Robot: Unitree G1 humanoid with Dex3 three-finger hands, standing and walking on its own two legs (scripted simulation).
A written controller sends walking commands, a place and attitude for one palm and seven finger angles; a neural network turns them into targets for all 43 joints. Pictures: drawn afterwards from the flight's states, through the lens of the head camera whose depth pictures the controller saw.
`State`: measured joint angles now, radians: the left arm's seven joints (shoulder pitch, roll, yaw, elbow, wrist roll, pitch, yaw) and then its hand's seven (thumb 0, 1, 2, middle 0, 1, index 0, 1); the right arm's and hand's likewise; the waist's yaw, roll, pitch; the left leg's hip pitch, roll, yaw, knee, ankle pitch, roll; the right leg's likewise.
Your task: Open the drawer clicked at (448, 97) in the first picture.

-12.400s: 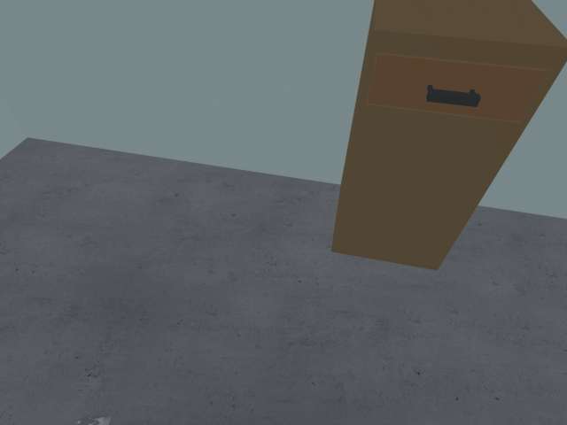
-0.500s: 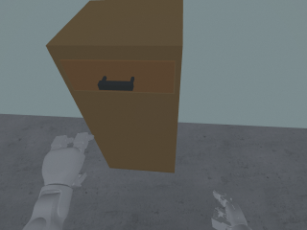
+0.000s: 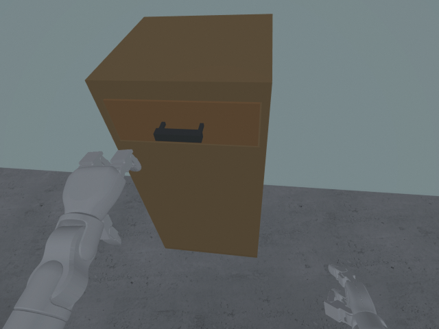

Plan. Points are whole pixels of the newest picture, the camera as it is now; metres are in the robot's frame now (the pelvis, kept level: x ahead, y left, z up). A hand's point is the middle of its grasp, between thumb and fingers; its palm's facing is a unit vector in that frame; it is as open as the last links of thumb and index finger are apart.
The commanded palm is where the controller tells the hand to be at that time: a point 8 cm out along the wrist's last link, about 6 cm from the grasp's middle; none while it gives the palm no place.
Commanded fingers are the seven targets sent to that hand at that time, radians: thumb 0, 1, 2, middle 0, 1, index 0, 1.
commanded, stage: raise the hand with hooked fingers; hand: left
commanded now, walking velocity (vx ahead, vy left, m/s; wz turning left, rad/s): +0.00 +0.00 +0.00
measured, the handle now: (180, 130) +0.57 +0.20 +0.03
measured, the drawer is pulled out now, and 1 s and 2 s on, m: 0.00 0.00 0.00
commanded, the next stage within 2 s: move the hooked fingers above the handle in 0.64 s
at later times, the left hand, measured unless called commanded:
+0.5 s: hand (109, 177) +0.31 +0.24 +0.14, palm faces +0.06 -0.06 -1.00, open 13.9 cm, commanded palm +0.27 +0.24 +0.20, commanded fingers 0.00 -0.50 0.30 -0.30 -1.20 -0.30 -1.20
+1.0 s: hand (125, 174) +0.33 +0.22 +0.13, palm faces +0.04 -0.03 -1.00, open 13.9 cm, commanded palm +0.31 +0.23 +0.19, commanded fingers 0.00 -0.50 0.30 -0.30 -1.20 -0.30 -1.20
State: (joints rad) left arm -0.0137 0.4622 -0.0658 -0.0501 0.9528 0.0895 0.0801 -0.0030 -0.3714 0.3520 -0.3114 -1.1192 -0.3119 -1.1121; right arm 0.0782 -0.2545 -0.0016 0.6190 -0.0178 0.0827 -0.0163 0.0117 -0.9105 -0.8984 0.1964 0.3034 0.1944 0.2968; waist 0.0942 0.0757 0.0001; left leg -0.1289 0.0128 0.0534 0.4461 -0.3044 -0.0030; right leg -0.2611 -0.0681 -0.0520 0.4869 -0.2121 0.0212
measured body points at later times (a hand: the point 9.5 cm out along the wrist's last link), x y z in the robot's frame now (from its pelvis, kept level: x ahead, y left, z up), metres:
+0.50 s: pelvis +0.00 +0.00 +0.01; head +0.00 -0.04 +0.45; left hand +0.30 +0.24 +0.19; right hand +0.18 -0.23 -0.11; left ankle -0.04 +0.12 -0.74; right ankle +0.03 -0.13 -0.74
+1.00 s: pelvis -0.02 -0.01 +0.01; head -0.01 -0.04 +0.45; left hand +0.32 +0.22 +0.18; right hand +0.19 -0.22 -0.10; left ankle -0.04 +0.12 -0.74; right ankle +0.03 -0.13 -0.74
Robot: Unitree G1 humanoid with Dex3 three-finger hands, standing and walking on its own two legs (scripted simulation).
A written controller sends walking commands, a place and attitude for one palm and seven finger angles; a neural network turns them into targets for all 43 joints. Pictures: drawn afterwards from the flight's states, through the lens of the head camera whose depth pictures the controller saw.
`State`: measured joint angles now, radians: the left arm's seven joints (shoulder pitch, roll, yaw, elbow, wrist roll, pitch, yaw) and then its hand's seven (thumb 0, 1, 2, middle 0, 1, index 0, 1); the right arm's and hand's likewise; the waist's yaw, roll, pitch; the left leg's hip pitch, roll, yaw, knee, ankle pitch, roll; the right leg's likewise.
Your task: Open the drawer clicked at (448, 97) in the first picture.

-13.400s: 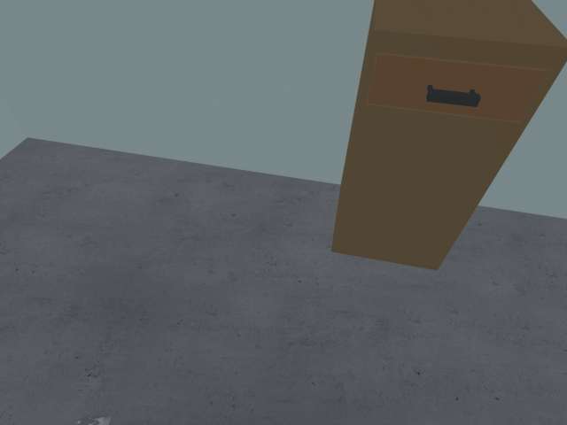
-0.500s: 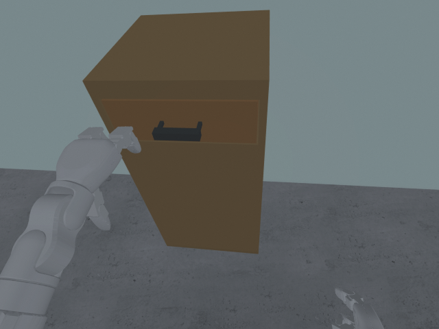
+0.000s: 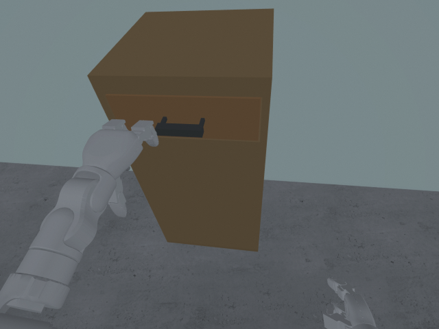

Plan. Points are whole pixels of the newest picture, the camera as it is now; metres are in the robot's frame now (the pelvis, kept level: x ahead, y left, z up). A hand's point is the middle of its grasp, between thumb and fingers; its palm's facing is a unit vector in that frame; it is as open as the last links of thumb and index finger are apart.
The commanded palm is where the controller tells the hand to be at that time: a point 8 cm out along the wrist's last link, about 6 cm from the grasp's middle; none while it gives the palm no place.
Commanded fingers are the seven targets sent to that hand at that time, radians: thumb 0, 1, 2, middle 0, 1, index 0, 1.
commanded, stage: move the hooked fingers above the handle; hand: left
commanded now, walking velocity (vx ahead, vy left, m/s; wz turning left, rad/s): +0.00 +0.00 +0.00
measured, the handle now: (181, 125) +0.59 +0.19 +0.03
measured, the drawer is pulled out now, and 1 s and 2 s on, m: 0.00 0.00 0.00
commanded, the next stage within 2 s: lower the fingers behind the handle in 1.94 s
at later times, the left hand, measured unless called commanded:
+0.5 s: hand (154, 145) +0.43 +0.20 +0.11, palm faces +0.03 -0.02 -1.00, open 13.9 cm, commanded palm +0.41 +0.21 +0.17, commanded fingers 0.00 -0.50 0.30 -0.30 -1.20 -0.30 -1.20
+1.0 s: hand (171, 127) +0.50 +0.18 +0.09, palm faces +0.00 +0.00 -1.00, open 13.9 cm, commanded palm +0.49 +0.19 +0.15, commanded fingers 0.00 -0.50 0.30 -0.30 -1.20 -0.30 -1.20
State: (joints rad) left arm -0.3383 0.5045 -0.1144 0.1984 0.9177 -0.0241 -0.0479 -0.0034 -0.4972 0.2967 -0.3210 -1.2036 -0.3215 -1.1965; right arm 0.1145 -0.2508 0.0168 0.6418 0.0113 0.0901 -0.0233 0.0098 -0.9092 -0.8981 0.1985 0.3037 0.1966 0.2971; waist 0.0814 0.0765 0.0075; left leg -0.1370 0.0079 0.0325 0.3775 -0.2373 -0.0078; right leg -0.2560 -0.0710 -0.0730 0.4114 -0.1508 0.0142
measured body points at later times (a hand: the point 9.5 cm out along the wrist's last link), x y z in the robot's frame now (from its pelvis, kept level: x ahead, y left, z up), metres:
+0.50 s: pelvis +0.02 +0.00 +0.00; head +0.05 -0.03 +0.44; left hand +0.42 +0.20 +0.16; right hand +0.14 -0.26 -0.14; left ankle -0.02 +0.13 -0.74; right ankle +0.04 -0.13 -0.74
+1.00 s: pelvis +0.03 +0.00 -0.01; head +0.09 -0.02 +0.43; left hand +0.50 +0.18 +0.15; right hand +0.11 -0.26 -0.15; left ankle -0.02 +0.13 -0.74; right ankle +0.04 -0.13 -0.74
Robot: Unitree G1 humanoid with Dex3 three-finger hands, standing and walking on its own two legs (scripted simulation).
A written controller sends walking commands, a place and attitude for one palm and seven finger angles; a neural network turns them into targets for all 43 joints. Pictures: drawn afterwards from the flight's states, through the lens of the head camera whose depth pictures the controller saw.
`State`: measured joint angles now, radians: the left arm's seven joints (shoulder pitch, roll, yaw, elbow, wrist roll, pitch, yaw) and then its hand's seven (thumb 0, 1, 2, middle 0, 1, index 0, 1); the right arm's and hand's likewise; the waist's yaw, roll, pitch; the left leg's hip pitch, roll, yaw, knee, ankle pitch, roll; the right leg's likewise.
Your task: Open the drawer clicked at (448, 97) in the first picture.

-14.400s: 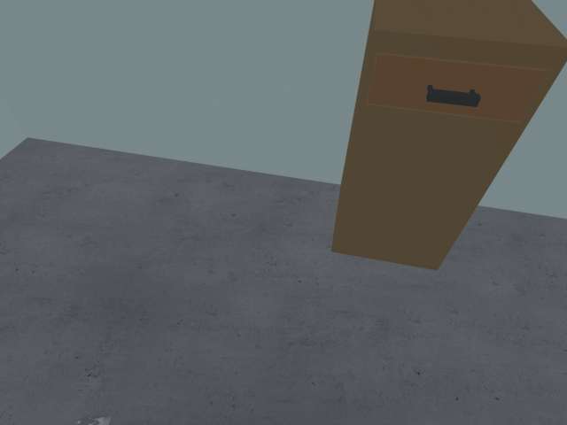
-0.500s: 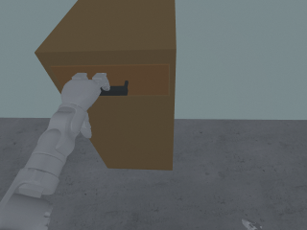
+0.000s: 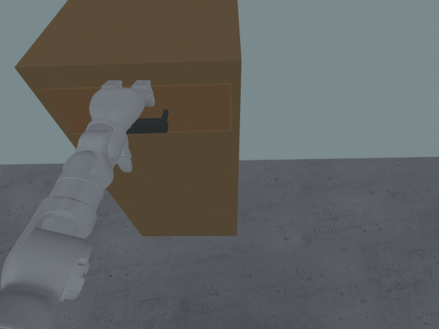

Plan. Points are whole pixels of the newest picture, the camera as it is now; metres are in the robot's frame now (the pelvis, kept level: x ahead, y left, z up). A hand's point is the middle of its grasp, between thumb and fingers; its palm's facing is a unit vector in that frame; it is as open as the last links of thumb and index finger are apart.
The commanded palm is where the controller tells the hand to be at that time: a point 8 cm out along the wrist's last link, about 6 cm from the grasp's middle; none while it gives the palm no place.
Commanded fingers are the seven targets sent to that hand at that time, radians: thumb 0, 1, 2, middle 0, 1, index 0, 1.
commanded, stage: move the hooked fingers above the handle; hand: left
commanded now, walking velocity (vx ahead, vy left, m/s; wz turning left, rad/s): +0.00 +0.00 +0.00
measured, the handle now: (141, 119) +0.55 +0.20 +0.04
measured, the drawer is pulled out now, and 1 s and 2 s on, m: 0.00 0.00 0.00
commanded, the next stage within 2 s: lower the fingers behind the handle in 0.94 s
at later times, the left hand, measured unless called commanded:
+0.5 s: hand (135, 116) +0.50 +0.19 +0.10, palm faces -0.01 +0.00 -1.00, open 13.8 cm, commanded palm +0.48 +0.20 +0.15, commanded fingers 0.00 -0.50 0.30 -0.30 -1.20 -0.30 -1.20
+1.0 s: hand (128, 117) +0.49 +0.20 +0.10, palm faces -0.01 +0.02 -1.00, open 13.9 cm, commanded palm +0.47 +0.20 +0.15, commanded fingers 0.00 -0.50 0.30 -0.30 -1.20 -0.30 -1.20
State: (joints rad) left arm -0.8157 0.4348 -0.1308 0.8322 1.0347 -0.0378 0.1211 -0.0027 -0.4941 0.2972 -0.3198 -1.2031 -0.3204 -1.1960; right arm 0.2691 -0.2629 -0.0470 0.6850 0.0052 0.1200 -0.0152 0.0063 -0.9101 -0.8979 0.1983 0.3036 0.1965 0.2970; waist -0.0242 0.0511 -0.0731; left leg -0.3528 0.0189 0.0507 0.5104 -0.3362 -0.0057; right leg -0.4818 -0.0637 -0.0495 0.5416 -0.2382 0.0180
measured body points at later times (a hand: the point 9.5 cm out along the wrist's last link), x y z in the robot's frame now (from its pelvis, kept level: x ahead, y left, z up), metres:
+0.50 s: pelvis +0.00 +0.00 +0.00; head +0.07 -0.03 +0.44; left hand +0.49 +0.18 +0.15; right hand +0.00 -0.28 -0.14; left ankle -0.06 +0.12 -0.73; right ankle +0.01 -0.13 -0.73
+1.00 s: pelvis -0.01 +0.00 +0.00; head +0.06 -0.02 +0.44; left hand +0.49 +0.20 +0.15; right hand +0.04 -0.27 -0.14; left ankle -0.06 +0.12 -0.73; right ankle +0.01 -0.13 -0.73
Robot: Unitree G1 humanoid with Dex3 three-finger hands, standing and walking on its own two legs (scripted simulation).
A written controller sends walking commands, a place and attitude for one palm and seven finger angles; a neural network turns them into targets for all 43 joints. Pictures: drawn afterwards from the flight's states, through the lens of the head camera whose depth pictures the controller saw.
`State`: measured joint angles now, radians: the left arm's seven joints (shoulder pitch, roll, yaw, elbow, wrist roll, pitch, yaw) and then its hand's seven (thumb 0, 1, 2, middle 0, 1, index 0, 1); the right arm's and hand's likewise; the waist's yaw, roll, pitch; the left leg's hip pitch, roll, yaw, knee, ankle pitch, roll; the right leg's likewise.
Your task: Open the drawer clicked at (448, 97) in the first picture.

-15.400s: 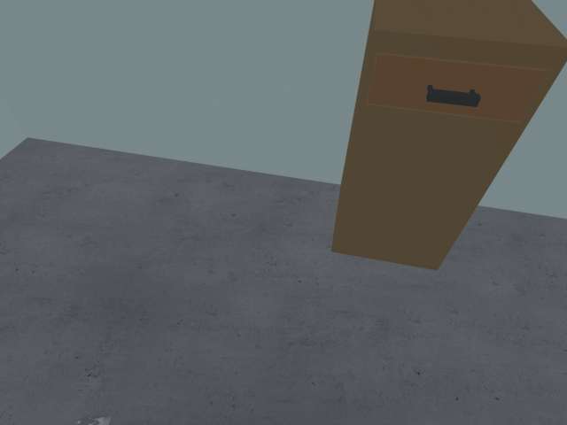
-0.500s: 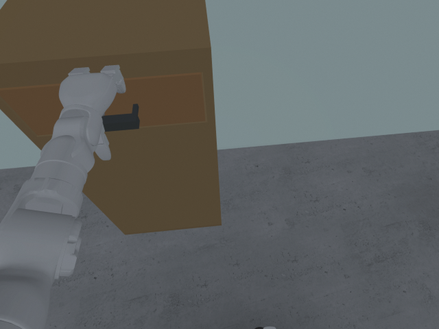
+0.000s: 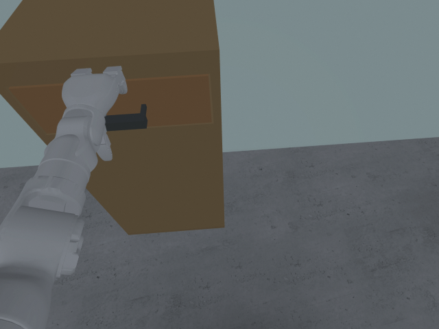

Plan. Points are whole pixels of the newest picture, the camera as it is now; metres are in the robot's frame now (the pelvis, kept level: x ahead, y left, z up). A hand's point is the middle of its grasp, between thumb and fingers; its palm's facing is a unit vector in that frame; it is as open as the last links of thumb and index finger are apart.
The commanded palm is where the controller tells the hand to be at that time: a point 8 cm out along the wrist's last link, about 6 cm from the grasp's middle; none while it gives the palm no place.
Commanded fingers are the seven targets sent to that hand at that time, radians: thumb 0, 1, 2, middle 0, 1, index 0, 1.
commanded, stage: lower the fingers behind the handle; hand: left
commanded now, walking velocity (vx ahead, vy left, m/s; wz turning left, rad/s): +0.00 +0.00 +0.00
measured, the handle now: (118, 116) +0.55 +0.21 +0.04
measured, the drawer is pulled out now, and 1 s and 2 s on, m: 0.00 0.00 0.00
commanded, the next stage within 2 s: close the thumb around the handle in 1.64 s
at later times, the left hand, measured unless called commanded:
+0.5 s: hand (113, 120) +0.50 +0.20 +0.08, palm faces -0.02 +0.01 -1.00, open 13.8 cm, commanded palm +0.48 +0.21 +0.12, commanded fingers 0.00 -0.50 0.30 -0.30 -1.20 -0.30 -1.20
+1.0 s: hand (113, 132) +0.50 +0.21 +0.04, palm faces -0.04 +0.00 -1.00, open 13.8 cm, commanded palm +0.49 +0.22 +0.09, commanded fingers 0.00 -0.50 0.30 -0.30 -1.20 -0.30 -1.20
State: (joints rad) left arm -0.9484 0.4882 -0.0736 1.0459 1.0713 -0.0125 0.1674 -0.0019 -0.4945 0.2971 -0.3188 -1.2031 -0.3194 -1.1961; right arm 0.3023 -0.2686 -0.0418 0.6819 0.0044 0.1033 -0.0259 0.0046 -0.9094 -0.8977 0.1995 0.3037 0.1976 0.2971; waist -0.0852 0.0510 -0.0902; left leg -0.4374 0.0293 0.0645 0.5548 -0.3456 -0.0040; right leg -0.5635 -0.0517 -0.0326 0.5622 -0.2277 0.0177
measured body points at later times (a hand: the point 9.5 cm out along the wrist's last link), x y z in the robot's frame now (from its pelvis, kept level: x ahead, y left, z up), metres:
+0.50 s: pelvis +0.00 +0.00 +0.00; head +0.08 -0.02 +0.44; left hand +0.50 +0.20 +0.13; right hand +0.02 -0.27 -0.14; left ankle -0.06 +0.12 -0.73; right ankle +0.02 -0.13 -0.73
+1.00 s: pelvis +0.00 +0.00 -0.01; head +0.10 -0.01 +0.42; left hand +0.50 +0.21 +0.10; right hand +0.00 -0.28 -0.14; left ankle -0.06 +0.12 -0.73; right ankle +0.02 -0.13 -0.73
